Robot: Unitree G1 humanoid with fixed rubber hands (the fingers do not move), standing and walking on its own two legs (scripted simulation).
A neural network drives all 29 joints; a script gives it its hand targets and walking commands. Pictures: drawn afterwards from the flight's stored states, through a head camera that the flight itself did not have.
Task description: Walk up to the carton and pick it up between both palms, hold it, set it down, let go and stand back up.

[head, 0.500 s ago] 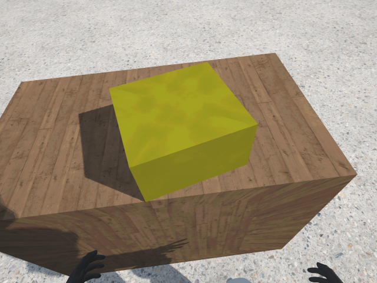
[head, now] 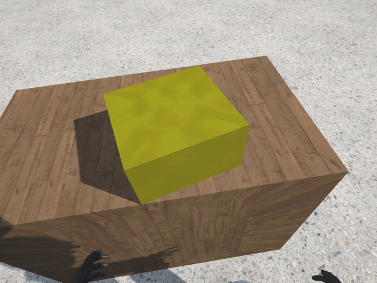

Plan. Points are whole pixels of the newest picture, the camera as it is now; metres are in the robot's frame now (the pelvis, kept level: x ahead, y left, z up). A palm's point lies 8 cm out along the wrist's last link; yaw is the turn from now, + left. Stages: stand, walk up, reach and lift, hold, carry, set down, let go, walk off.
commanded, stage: walk up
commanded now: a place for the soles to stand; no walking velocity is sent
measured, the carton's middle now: (172, 129) +0.48 +0.07 +0.03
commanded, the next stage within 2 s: reach and lift in 1.30 s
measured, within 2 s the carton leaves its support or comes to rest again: neither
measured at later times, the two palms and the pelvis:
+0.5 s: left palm (77, 278) +0.16 +0.28 -0.09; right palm out of the picture +0.12 -0.25 -0.11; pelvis +0.03 +0.02 -0.01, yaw +1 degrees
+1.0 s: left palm (73, 278) +0.16 +0.28 -0.08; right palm out of the picture +0.11 -0.25 -0.11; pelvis +0.02 +0.02 -0.01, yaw +0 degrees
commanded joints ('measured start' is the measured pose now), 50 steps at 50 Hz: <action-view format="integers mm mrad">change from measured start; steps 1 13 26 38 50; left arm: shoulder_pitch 25 30 24 13 22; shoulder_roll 128 106 137 136 114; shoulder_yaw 50 45 44 43 40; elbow -55 -64 -79 -85 -71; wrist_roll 9 3 8 8 7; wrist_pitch -30 -42 -36 -33 -27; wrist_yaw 17 34 47 33 32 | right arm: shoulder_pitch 12 76 51 15 1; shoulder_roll -148 -147 -123 -136 -159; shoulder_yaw -37 -37 -31 -33 -35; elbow -53 -45 -68 -68 -63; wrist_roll -10 -12 -8 -8 -14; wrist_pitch -4 -16 23 21 6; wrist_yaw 5 2 2 4 1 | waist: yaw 20 -7 -21 -11 1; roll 33 -18 -30 -46 27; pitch -12 -73 -97 -67 -35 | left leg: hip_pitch -65 37 54 2 -47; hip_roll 137 141 77 87 175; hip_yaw -184 -167 -116 -108 -179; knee -226 -154 11 -41 -182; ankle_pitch -198 200 269 148 76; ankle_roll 81 92 66 65 124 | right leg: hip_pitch -22 -9 -26 3 24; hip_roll -58 -61 -122 -109 -58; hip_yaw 36 -10 79 54 -50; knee -94 26 26 5 53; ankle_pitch -160 156 291 221 102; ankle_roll -53 -50 -100 -78 -39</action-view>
